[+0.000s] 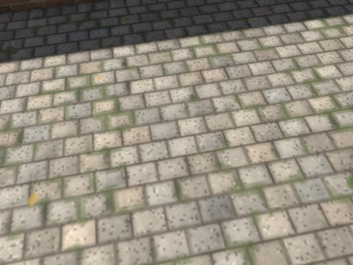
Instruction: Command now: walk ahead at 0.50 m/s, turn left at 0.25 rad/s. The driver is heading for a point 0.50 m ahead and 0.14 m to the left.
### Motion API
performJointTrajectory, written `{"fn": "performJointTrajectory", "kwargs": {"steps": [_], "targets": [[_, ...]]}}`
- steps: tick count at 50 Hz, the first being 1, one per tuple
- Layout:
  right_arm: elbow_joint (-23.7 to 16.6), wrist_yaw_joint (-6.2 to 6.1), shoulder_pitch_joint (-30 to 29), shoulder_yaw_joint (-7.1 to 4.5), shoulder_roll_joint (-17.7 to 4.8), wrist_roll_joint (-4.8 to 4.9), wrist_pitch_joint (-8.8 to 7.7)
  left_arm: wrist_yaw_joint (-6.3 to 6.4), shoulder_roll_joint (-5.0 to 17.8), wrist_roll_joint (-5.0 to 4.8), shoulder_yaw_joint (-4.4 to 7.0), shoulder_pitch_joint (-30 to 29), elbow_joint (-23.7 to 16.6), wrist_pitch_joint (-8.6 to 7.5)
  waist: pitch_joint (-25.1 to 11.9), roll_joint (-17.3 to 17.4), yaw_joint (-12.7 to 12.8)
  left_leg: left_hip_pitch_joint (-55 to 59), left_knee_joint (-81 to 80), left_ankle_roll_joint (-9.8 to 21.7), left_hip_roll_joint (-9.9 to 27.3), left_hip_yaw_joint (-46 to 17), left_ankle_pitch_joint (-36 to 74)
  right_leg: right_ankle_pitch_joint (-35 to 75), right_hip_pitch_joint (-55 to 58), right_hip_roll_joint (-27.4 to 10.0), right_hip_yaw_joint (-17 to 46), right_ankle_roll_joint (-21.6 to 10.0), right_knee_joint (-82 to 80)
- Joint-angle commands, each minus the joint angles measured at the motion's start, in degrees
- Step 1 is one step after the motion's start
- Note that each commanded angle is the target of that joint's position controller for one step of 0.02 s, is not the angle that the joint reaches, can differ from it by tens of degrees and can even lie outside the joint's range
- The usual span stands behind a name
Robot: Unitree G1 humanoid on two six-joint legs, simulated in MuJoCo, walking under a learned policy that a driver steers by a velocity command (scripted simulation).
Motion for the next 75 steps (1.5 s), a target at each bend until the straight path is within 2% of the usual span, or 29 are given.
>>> {"fn": "performJointTrajectory", "kwargs": {"steps": [1,5,9,14,17,19,20,21,22,23,24,25,26,31,34,37,41,42,43,44,45,46,49,53,56,57,59,63,75], "targets": [[-2.9,-0.27,1.8,-1.4,-3.7,0.15,0.62,0.13,5.6,0.28,1.74,1.1,-1.4,-1.75,-2.9,-7.2,0.2,-9.8,-0.1,-0.9,5.0,-3.5,5.0,5.5,9.5,-16.1,14.7,-9.1,-16.3],[-4.6,-0.4,-2.7,-1.5,-2.8,-0.29,1.43,0.91,7.4,0.72,2.45,2.2,1.1,-2.23,0.0,-5.1,0.6,-15.2,-7.8,-2.2,4.7,-5.1,14.9,12.2,9.8,-15.8,6.7,-8.6,-18.7],[-6.4,0.89,-9.1,-0.93,-1.4,-0.51,0.8,1.65,8.6,0.36,2.56,2.9,2.4,-1.77,1.6,-4.5,2.8,-13.0,-21.0,-1.7,3.7,-0.8,25.8,14.3,11.1,-14.0,-1.1,-6.3,-19.5],[-11.1,2.59,-17.2,-0.39,-0.7,-0.45,0.8,2.13,10.3,-0.74,3.23,7.8,5.4,0.24,4.0,-3.7,5.7,-16.8,-28.8,0.5,2.6,2.9,21.9,19.7,21.9,-17.4,-4.1,-5.5,-16.0],[-12.7,3.47,-15.8,-1.33,-2.5,-0.42,1.07,2.76,12.2,-1.21,3.81,6.6,5.3,1.72,1.1,-6.2,3.0,-11.0,-29.7,3.4,-1.1,7.2,13.3,41.6,25.7,-18.3,-6.5,-3.7,-7.5],[-10.8,3.2,-5.0,-3.53,-6.1,-0.29,1.4,3.45,13.3,-1.33,4.04,5.1,4.8,2.71,-5.4,-7.1,-3.5,4.1,-31.4,6.4,-5.6,9.5,11.0,53.5,23.1,-16.7,-8.4,-1.7,8.5],[-8.4,2.24,4.8,-5.54,-9.9,-0.21,1.72,3.78,12.6,-1.14,3.6,4.7,4.1,2.58,-10.4,-4.3,-8.4,20.7,-34.6,9.0,-4.8,4.8,13.7,44.0,12.9,-14.3,-8.9,0.5,23.0],[-7.9,1.24,7.5,-7.09,-16.8,0.11,1.9,2.83,5.2,0.87,1.19,9.8,1.2,1.16,-15.9,10.1,-4.3,43.4,-35.7,18.6,10.3,-23.3,9.1,-1.5,-13.9,-5.1,-7.6,4.4,45.0],[-9.6,1.35,7.9,-5.97,-14.4,-0.18,1.19,1.84,5.5,0.08,0.56,7.5,0.6,-1.38,-24.0,7.7,-5.2,50.1,-45.5,23.9,17.0,-45.5,3.5,-25.3,-24.0,1.1,6.0,4.4,54.3],[-9.4,1.49,6.7,-4.78,-10.7,-0.81,0.64,1.05,9.3,-2.37,1.67,0.7,-1.2,-2.86,-17.7,3.9,-7.1,46.2,-47.5,20.2,15.1,-37.5,5.1,-20.9,-29.3,-2.5,9.6,3.0,54.9],[-9.6,1.45,3.5,-4.35,-9.1,-0.7,0.26,1.0,8.9,-2.62,1.39,-1.3,-2.1,-3.65,-11.3,1.0,-5.0,37.7,-47.8,18.1,12.8,-29.8,9.0,-15.7,-29.0,-4.9,8.9,2.1,50.3],[-10.4,1.36,-1.4,-3.68,-7.2,-0.82,0.23,1.47,8.8,-1.39,1.61,-1.1,-1.2,-3.64,-6.5,-2.1,-2.1,28.6,-47.9,16.2,10.8,-22.8,19.8,-12.7,-25.6,-7.0,8.0,2.7,45.3],[-11.5,1.11,-4.6,-3.0,-5.3,-1.5,0.21,1.76,9.6,-0.5,2.15,0.2,-0.5,-2.9,-4.7,-1.1,0.1,21.8,-48.3,15.3,9.3,-17.7,31.0,-11.1,-20.8,-8.5,7.7,3.4,42.5],[-10.6,-0.25,-5.5,-3.19,-7.0,-1.78,0.22,2.42,5.7,0.35,1.36,1.9,-0.2,0.21,-4.8,1.0,2.5,10.7,-48.8,13.5,4.8,-5.2,53.3,-2.7,-13.1,-6.8,4.5,7.3,29.2],[-9.2,-1.08,-3.9,-2.96,-6.7,-1.28,1.21,1.9,4.6,0.13,0.67,-3.2,-1.0,0.04,-6.2,2.6,-0.2,11.7,-47.8,10.4,2.4,-2.1,48.0,10.4,-9.4,-5.0,4.0,7.0,16.0],[-7.5,-1.34,-2.4,-2.55,-6.3,-1.55,1.82,0.95,5.6,-0.12,0.86,-6.0,-1.6,-0.35,-6.4,3.1,-1.8,15.2,-46.5,9.8,4.7,-4.8,41.5,14.9,-7.9,-4.1,5.3,6.0,9.5],[-6.1,-1.31,-4.5,-1.87,-4.9,-1.33,2.07,0.39,7.7,1.14,1.84,-2.8,-0.4,-1.06,-5.7,2.6,1.3,18.4,-38.0,7.6,5.7,-8.4,37.8,13.6,-3.3,-3.4,5.4,2.2,0.9],[-5.7,-1.29,-3.0,-1.61,-4.1,-1.7,1.91,0.68,9.1,1.7,2.18,-1.0,0.1,-1.34,-7.0,0.2,1.5,17.2,-33.8,5.3,2.5,-7.3,34.7,29.3,2.8,-5.4,7.1,0.6,-1.4],[-5.8,-1.15,1.5,-1.18,-2.7,-2.89,1.38,1.05,11.8,2.55,2.4,-0.8,-0.5,-1.43,-11.2,-5.9,-1.3,11.6,-27.3,2.6,-2.1,-5.7,22.0,49.6,13.4,-12.2,13.1,-3.2,2.7],[-3.9,-1.29,7.2,-0.39,-0.7,-2.42,1.41,1.34,8.5,2.64,1.56,0.8,0.1,-0.6,-17.4,-13.1,-1.3,5.6,-18.6,-0.9,-4.9,-4.3,2.3,54.4,22.1,-19.6,20.9,-11.7,4.0],[-4.0,-1.27,4.5,-0.69,-3.4,-2.07,2.24,1.15,4.6,1.28,0.54,2.4,0.9,0.21,-18.0,-14.8,1.2,2.6,-12.6,-3.1,-4.7,-3.9,-16.6,48.1,21.4,-22.7,26.9,-14.9,0.7],[-4.8,-1.4,1.4,-1.31,-5.1,-1.47,3.46,0.83,4.0,0.53,-0.05,1.9,1.5,0.81,-15.4,-11.4,1.5,0.1,-10.1,-3.9,-3.4,-4.8,-20.6,34.8,18.7,-22.2,28.2,-13.9,-1.6],[-4.1,-2.27,-1.6,-1.74,-4.2,-1.28,6.97,0.96,6.9,0.65,0.51,-6.1,0.7,2.28,-7.3,-9.3,-0.4,1.7,-14.1,-5.2,-0.2,-3.4,-12.5,3.7,5.2,-17.8,23.9,-8.7,-8.5],[0.2,-2.17,2.3,-1.33,-1.0,-1.92,6.49,1.85,6.2,0.33,0.61,-8.7,1.7,3.78,-7.1,-10.4,-2.3,16.0,-33.2,-3.7,-2.3,2.0,6.2,-7.7,-2.7,-11.0,13.8,-4.8,-9.1],[-1.0,-2.23,-1.0,-1.54,-3.9,-3.19,6.09,1.73,4.5,0.43,-0.03,-5.7,3.6,3.49,-3.7,-5.0,0.1,14.8,-40.6,-0.1,2.6,-3.0,6.1,-18.7,-4.3,-7.1,10.5,1.0,-6.6],[0.2,-2.18,-2.0,-1.96,-5.2,-2.65,5.68,1.8,4.0,0.51,0.1,-5.7,3.4,3.49,-1.4,1.4,1.9,6.4,-41.5,1.3,1.7,-3.2,-4.7,-14.1,0.5,-4.3,6.9,2.5,-4.7],[0.4,-2.15,-4.2,-1.11,-2.1,-2.78,4.15,2.2,3.8,0.54,0.12,-6.5,4.2,3.39,-1.0,2.2,2.0,2.4,-44.2,0.2,1.5,-3.2,-4.9,-5.8,6.5,-4.3,6.4,2.3,-0.5],[2.4,-2.05,-2.2,-1.08,-2.4,-2.14,2.31,2.56,3.8,0.1,0.31,-4.8,6.8,3.57,-2.5,0.3,1.4,6.9,-41.9,-1.1,0.8,-2.1,7.2,5.8,7.5,-4.3,6.2,1.1,1.6],[6.9,-2.14,-0.5,-0.34,-1.3,-1.79,2.78,3.17,4.5,-0.45,0.76,-5.1,12.8,5.02,-2.4,-1.8,0.6,11.1,-41.1,-0.7,-0.2,-0.3,16.9,12.7,9.3,-4.1,5.9,1.8,2.6]]}}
